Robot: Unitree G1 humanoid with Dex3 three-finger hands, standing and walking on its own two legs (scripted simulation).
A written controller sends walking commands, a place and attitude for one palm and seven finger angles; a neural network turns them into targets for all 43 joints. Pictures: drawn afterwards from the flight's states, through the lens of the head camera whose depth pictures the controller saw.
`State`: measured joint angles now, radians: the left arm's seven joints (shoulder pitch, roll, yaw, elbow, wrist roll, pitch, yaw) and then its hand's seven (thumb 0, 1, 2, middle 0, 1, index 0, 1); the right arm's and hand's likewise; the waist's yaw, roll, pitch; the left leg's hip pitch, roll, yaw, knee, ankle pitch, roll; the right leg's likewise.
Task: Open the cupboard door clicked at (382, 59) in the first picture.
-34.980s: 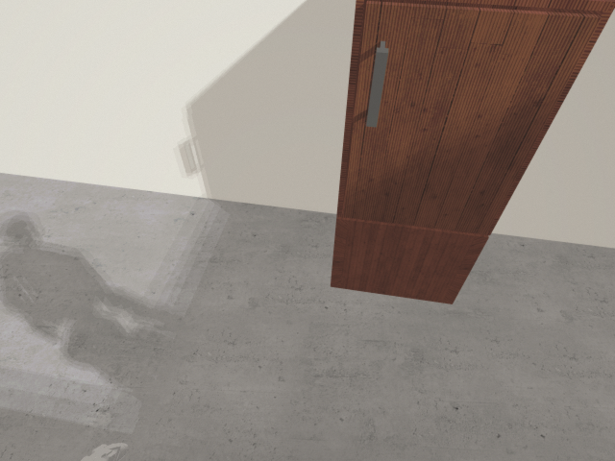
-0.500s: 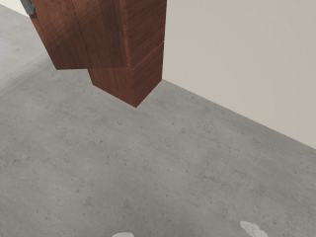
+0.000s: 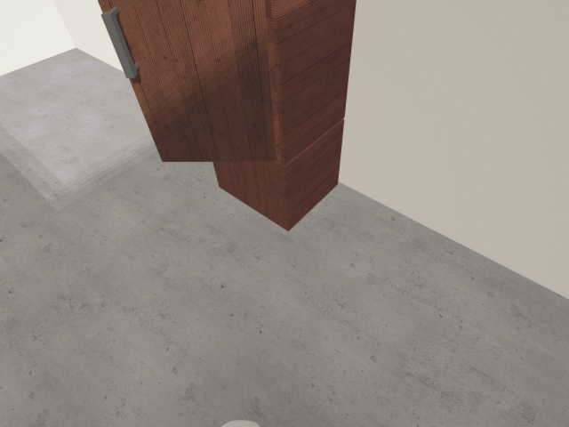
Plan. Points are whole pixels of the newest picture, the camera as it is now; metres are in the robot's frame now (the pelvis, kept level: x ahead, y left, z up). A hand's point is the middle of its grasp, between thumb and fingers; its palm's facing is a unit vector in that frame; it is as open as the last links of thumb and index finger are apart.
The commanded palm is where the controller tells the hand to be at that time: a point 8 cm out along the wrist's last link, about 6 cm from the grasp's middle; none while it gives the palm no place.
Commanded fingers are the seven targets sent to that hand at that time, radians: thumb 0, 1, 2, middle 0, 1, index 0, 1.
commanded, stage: take the last steps up to it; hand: left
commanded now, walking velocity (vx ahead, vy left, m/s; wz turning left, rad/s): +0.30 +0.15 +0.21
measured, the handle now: (123, 43) +1.00 +0.51 +0.10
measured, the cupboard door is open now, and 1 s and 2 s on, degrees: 38 38 38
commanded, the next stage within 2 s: come to a stop and stand still in 0.98 s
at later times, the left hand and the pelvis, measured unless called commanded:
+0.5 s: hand out of the picture +0.11 +0.30 -0.19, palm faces +0.20 -0.96 -0.18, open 7.4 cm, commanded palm none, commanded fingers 0.00 0.90 0.90 -0.20 -0.30 -0.20 -0.30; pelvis +0.15 +0.12 -0.01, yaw +7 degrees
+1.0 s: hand (157, 269) +0.45 +0.33 -0.17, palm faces +0.06 -0.98 -0.16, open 7.3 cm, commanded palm none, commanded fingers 0.00 0.90 0.90 -0.20 -0.30 -0.20 -0.30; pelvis +0.35 +0.16 -0.01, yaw +5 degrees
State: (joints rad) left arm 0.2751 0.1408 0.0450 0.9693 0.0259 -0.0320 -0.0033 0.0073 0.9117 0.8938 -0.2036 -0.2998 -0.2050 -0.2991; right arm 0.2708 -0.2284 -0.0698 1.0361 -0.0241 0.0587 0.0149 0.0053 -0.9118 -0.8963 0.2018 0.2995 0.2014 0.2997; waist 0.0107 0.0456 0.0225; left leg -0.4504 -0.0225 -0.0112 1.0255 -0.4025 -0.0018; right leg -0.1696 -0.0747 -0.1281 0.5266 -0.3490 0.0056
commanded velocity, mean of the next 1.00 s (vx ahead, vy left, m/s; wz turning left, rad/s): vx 0.28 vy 0.12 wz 0.00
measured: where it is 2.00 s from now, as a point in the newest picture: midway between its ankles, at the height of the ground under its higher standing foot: (252, 380)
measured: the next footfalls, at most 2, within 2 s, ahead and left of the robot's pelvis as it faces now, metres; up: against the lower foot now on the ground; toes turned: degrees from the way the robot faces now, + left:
left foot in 0.34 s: +0.24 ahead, +0.20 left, +0.00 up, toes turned +14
right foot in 0.98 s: +0.44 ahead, +0.06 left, +0.00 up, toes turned -3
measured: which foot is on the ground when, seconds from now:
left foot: up 0.00-0.32, down 0.34-1.00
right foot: down 0.00-0.36, up 0.38-0.96, down 0.98-1.00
